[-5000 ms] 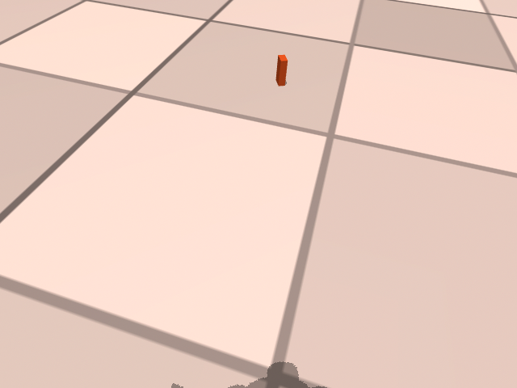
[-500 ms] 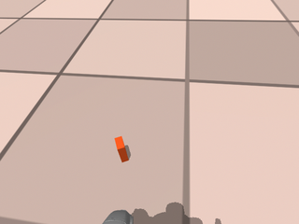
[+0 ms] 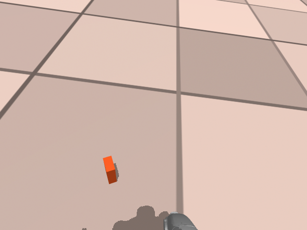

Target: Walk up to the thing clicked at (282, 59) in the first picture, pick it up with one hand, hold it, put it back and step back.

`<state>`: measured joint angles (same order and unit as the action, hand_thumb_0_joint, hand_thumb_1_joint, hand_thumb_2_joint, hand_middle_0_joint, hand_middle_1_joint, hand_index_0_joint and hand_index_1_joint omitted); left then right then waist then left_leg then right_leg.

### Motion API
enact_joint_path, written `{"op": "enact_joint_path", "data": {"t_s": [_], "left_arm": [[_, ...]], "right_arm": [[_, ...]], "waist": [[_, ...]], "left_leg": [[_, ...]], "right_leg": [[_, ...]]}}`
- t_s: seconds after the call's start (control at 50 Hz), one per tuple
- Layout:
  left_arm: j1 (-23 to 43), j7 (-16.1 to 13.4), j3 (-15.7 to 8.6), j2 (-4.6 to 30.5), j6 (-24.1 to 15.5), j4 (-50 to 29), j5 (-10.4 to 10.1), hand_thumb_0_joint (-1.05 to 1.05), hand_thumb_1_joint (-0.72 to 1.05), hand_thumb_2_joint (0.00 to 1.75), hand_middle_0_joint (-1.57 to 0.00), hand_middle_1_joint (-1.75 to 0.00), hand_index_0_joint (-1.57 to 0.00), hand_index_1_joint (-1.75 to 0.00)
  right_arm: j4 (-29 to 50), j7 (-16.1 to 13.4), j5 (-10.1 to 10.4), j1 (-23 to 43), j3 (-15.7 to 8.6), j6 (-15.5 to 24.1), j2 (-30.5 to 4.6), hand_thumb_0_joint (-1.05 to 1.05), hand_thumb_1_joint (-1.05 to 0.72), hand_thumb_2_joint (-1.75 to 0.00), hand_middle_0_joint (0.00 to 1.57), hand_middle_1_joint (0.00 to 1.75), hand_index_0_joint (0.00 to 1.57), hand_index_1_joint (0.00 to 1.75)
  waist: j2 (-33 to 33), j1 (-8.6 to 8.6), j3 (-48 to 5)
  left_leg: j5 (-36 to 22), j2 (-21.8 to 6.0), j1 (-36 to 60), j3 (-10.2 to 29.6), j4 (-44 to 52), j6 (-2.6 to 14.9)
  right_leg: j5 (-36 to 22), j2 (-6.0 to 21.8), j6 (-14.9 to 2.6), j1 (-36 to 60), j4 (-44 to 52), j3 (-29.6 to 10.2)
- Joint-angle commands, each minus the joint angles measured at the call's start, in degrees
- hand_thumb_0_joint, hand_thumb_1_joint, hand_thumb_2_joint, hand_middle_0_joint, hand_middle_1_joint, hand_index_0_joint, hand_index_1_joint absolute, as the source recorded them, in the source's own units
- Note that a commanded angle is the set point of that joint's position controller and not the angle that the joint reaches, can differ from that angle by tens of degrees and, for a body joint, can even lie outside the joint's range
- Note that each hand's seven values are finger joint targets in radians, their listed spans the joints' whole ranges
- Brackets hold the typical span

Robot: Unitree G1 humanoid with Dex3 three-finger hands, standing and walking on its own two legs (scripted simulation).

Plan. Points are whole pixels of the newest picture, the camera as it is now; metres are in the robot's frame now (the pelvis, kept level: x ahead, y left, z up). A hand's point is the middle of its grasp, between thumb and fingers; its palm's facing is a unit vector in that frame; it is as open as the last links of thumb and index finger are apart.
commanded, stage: walk up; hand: left
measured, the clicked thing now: (110, 170) +0.55 +0.19 -0.68
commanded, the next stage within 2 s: none
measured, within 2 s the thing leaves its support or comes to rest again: neither
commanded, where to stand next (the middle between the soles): +0.19 -0.01 m, yaw +0 degrees
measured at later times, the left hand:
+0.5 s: hand (61, 220) +0.17 +0.24 -0.14, palm faces -0.03 -0.92 -0.39, open 7.4 cm
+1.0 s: hand out of the picture +0.14 +0.24 -0.15, palm faces +0.03 -0.94 -0.34, open 7.4 cm
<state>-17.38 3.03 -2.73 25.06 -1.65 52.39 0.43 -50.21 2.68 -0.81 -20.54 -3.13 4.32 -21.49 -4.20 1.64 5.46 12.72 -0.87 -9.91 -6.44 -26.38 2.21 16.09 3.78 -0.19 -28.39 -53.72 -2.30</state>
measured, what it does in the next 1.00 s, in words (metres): walks ahead: right foot, then left foot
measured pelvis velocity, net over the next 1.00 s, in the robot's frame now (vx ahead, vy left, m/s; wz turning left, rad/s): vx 0.10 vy -0.02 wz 0.03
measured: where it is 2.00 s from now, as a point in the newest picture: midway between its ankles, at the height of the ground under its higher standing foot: outside the picture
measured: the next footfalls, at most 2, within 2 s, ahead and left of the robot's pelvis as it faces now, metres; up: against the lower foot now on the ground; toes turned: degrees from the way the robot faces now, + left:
right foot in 0.18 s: +0.17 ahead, -0.15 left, +0.00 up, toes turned -2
left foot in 0.54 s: +0.17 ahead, +0.12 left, +0.00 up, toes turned +2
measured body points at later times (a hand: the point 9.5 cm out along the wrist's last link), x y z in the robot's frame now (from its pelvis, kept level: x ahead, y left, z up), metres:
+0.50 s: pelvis +0.08 -0.02 -0.01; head +0.10 -0.04 +0.44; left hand +0.18 +0.28 -0.12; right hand +0.14 -0.34 -0.14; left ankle +0.14 +0.12 -0.72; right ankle +0.14 -0.14 -0.74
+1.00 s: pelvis +0.10 -0.02 +0.00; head +0.11 -0.02 +0.45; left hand +0.13 +0.29 -0.13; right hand +0.23 -0.31 -0.13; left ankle +0.14 +0.12 -0.74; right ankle +0.13 -0.14 -0.74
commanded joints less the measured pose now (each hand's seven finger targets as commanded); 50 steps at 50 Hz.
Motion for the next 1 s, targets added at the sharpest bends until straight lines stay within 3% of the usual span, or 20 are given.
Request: {"op": "enact_joint_path", "data": {"t_s": [0.0, 0.1, 0.14, 0.16, 0.18, 0.2, 0.22, 0.24, 0.28, 0.36, 0.44, 0.5, 0.52, 0.56, 0.58, 0.62, 0.66, 0.8, 0.9, 0.98], "left_arm": [[2.27, -0.01, -2.90, 9.87, -1.48, -5.14, 0.32, 0.00, 0.90, 0.90, -0.20, -0.30, -0.20, -0.30], [2.21, -1.06, -2.41, 7.04, -2.44, -4.20, 0.37, 0.00, 0.90, 0.90, -0.20, -0.30, -0.20, -0.30], [-3.21, -2.06, -2.88, 7.88, -3.12, -2.12, 0.28, 0.00, 0.90, 0.90, -0.20, -0.30, -0.20, -0.30], [-5.46, -2.56, -3.60, 10.33, -3.63, -1.65, 0.52, 0.00, 0.90, 0.90, -0.20, -0.30, -0.20, -0.30], [-6.22, -3.11, -4.69, 14.85, -3.99, -2.47, 0.80, 0.00, 0.90, 0.90, -0.20, -0.30, -0.20, -0.30], [-3.20, -3.28, -4.10, 15.11, -3.79, -3.76, 0.31, 0.00, 0.90, 0.90, -0.20, -0.30, -0.20, -0.30], [-1.80, -3.13, -4.52, 17.20, -3.09, -4.19, -0.02, 0.00, 0.90, 0.90, -0.20, -0.30, -0.20, -0.30], [-1.56, -3.20, -4.40, 15.91, -2.74, -4.28, -0.42, 0.00, 0.90, 0.90, -0.20, -0.30, -0.20, -0.30], [1.89, -3.44, -3.30, 13.06, -2.64, -5.09, -0.42, 0.00, 0.90, 0.90, -0.20, -0.30, -0.20, -0.30], [4.73, -3.53, -2.50, 11.68, -2.23, -5.75, 0.53, 0.00, 0.90, 0.90, -0.20, -0.30, -0.20, -0.30], [6.52, -3.51, -2.38, 11.13, -1.23, -4.95, 0.64, 0.00, 0.90, 0.90, -0.20, -0.30, -0.20, -0.30], [9.47, -3.12, -1.48, 9.70, 0.12, -4.84, -0.31, 0.00, 0.90, 0.90, -0.20, -0.30, -0.20, -0.30], [9.70, -3.10, -0.83, 8.15, 0.40, -4.65, -0.66, 0.00, 0.90, 0.90, -0.20, -0.30, -0.20, -0.30], [7.25, -3.19, -0.04, 5.76, 1.22, -2.90, -1.66, 0.00, 0.90, 0.90, -0.20, -0.30, -0.20, -0.30], [6.71, -3.44, -1.14, 8.84, 1.45, -0.35, -1.20, 0.00, 0.90, 0.90, -0.20, -0.30, -0.20, -0.30], [6.30, -2.83, -1.13, 8.44, 1.05, 1.58, -0.76, 0.00, 0.90, 0.90, -0.20, -0.30, -0.20, -0.30], [6.42, -2.77, -0.81, 8.16, 0.44, 3.16, -0.84, 0.00, 0.90, 0.90, -0.20, -0.30, -0.20, -0.30], [10.38, -2.45, 0.10, 8.05, 0.26, 6.67, -0.55, 0.00, 0.90, 0.90, -0.20, -0.30, -0.20, -0.30], [12.40, -2.65, 0.31, 8.26, -0.92, 8.65, -0.46, 0.00, 0.90, 0.90, -0.20, -0.30, -0.20, -0.30], [13.19, -2.86, 0.39, 8.05, -0.92, 9.74, -0.57, 0.00, 0.90, 0.90, -0.20, -0.30, -0.20, -0.30]], "right_arm": [[5.06, -1.24, 0.24, 0.07, -4.95, 1.15, -17.33, 0.00, -0.90, -0.90, 0.20, 0.30, 0.20, 0.30], [5.07, -1.42, 0.28, 0.82, -3.70, -0.14, -15.65, 0.00, -0.90, -0.90, 0.20, 0.30, 0.20, 0.30], [5.67, -1.66, 0.88, 2.27, -2.79, -0.83, -13.70, 0.00, -0.90, -0.90, 0.20, 0.30, 0.20, 0.30], [5.58, -1.75, 1.24, 0.37, -1.64, -0.95, -10.83, 0.00, -0.90, -0.90, 0.20, 0.30, 0.20, 0.30], [6.51, -1.80, 1.56, -1.55, -0.34, -0.92, -7.18, 0.00, -0.90, -0.90, 0.20, 0.30, 0.20, 0.30], [4.84, -2.18, 1.01, -2.85, -0.56, -2.06, -8.57, 0.00, -0.90, -0.90, 0.20, 0.30, 0.20, 0.30], [4.28, -2.89, 0.63, -1.47, -2.26, -2.52, -13.80, 0.00, -0.90, -0.90, 0.20, 0.30, 0.20, 0.30], [3.52, -3.07, 0.29, -0.44, -2.65, -2.53, -14.70, 0.00, -0.90, -0.90, 0.20, 0.30, 0.20, 0.30], [1.34, -2.67, 1.18, -1.45, -2.52, -2.62, -13.82, 0.00, -0.90, -0.90, 0.20, 0.30, 0.20, 0.30], [-0.62, -2.34, 0.62, -0.96, -1.81, -3.14, -11.65, 0.00, -0.90, -0.90, 0.20, 0.30, 0.20, 0.30], [-2.08, -2.48, 0.49, 2.45, -1.52, -2.68, -10.37, 0.00, -0.90, -0.90, 0.20, 0.30, 0.20, 0.30], [-4.16, -3.15, -0.12, 2.31, -2.00, -1.94, -11.01, 0.00, -0.90, -0.90, 0.20, 0.30, 0.20, 0.30], [-4.19, -3.37, -0.48, 2.71, -2.10, -1.65, -12.08, 0.00, -0.90, -0.90, 0.20, 0.30, 0.20, 0.30], [-2.17, -3.39, -0.38, 9.94, -2.27, -0.93, -17.84, 0.00, -0.90, -0.90, 0.20, 0.30, 0.20, 0.30], [-2.09, -3.10, 0.05, 14.18, -2.31, -1.32, -18.49, 0.00, -0.90, -0.90, 0.20, 0.30, 0.20, 0.30], [-2.66, -2.99, -0.14, 15.45, -0.81, -1.67, -14.93, 0.00, -0.90, -0.90, 0.20, 0.30, 0.20, 0.30], [-3.63, -2.82, 0.13, 15.43, -0.07, -1.52, -13.16, 0.00, -0.90, -0.90, 0.20, 0.30, 0.20, 0.30], [-6.28, -2.62, 0.45, 17.39, 0.33, -2.56, -12.84, 0.00, -0.90, -0.90, 0.20, 0.30, 0.20, 0.30], [-8.48, -2.62, 1.16, 17.01, 0.87, -2.04, -11.43, 0.00, -0.90, -0.90, 0.20, 0.30, 0.20, 0.30], [-9.92, -2.70, 1.25, 17.93, 0.64, -2.41, -11.23, 0.00, -0.90, -0.90, 0.20, 0.30, 0.20, 0.30]], "waist": [[12.25, 0.91, 0.90], [10.60, -0.54, -1.05], [6.19, -3.48, -5.11], [-0.26, -4.66, -8.35], [-12.16, -4.26, -12.14], [-8.54, -2.82, -6.86], [-7.41, -3.86, -4.95], [-5.51, -3.68, -3.06], [-3.98, -2.17, -3.35], [-5.66, -1.73, -3.96], [-7.06, -2.60, -5.54], [-2.73, -0.46, -6.01], [0.91, -0.04, -5.48], [15.20, -3.10, -3.85], [15.29, -3.38, -1.53], [13.10, -4.24, -1.58], [14.37, -4.13, -3.67], [10.70, -2.66, -3.31], [3.94, -1.35, -6.62], [1.96, -1.27, -7.42]], "left_leg": [[8.19, -14.60, 0.84, 14.00, 14.50, 11.07], [-16.06, -12.77, -2.82, 8.78, 3.49, 9.44], [-15.85, -10.30, -4.24, 7.41, -6.60, 6.40], [-10.65, -7.15, -6.22, 5.06, -15.73, 4.40], [4.85, -2.31, -12.74, 2.25, -27.08, 1.41], [18.61, 2.20, -19.18, 5.91, -29.17, -0.41], [21.92, 0.20, -19.47, 6.86, -33.14, 0.31], [21.33, -1.11, -20.27, 8.57, -34.33, 0.22], [16.21, -1.93, -19.30, 9.93, -33.02, -0.48], [10.28, -1.61, -12.77, 6.69, -24.82, -1.85], [6.51, -1.03, -8.39, 5.13, -13.67, -2.67], [-1.85, 0.02, 2.32, 4.71, -4.35, -1.45], [-2.75, -2.00, 3.51, 7.79, -0.79, -1.01], [11.09, -16.92, -8.17, 29.68, 11.96, 5.32], [17.07, -18.10, -16.62, 29.26, 12.58, 8.29], [16.95, -11.35, -16.33, 19.59, 9.68, 4.73], [6.62, -8.41, -11.02, 16.31, 6.49, 1.15], [16.48, -7.18, -8.87, 16.11, 9.36, -0.16], [-3.98, -5.78, 0.32, 12.39, 4.51, -0.51], [-7.85, -5.88, 3.24, 11.63, 4.72, -0.60]], "right_leg": [[-1.10, 2.19, 0.67, -2.42, 8.91, 1.40], [-3.58, -1.35, -0.40, 9.09, 18.07, 5.42], [-9.06, -2.62, -1.32, 19.94, 26.10, 4.68], [-9.76, 0.05, -2.46, 25.46, 29.00, 0.85], [-10.25, 12.80, -6.14, 29.75, 32.87, -17.07], [-8.28, 18.34, -9.62, 26.06, 36.67, -27.18], [-4.63, 20.08, -15.12, 23.10, 36.41, -29.25], [-5.04, 18.41, -15.34, 20.55, 36.26, -26.07], [-8.00, 13.16, -12.51, 19.37, 35.43, -14.75], [-8.96, 9.07, -11.38, 11.88, 34.53, -6.01], [-9.84, 8.93, -10.85, 12.20, 30.61, -4.07], [-4.63, 9.10, -7.94, 3.66, 25.28, -4.15], [-1.74, 8.14, -5.95, 1.58, 23.73, -3.69], [9.72, -1.97, -1.38, 6.05, 15.48, 2.90], [11.55, -0.58, -1.48, 13.39, 11.35, 1.70], [8.10, -0.58, -1.89, 16.29, 18.90, 1.52], [-1.46, -0.14, -1.59, 17.05, 24.85, 1.34], [4.57, 1.43, -1.46, 16.06, 31.74, -0.97], [-6.80, 4.43, -1.70, 15.99, 35.99, -3.04], [-8.68, 4.82, -1.24, 16.18, 37.28, -2.49]]}}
